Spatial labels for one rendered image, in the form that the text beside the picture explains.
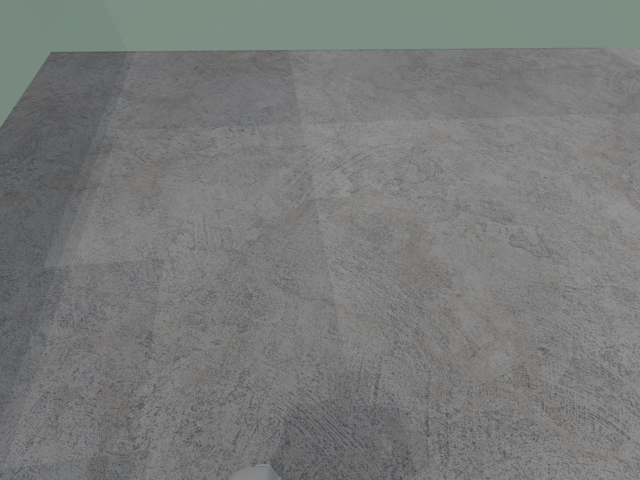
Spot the robot left shin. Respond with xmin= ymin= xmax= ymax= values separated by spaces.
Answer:
xmin=255 ymin=464 xmax=277 ymax=475

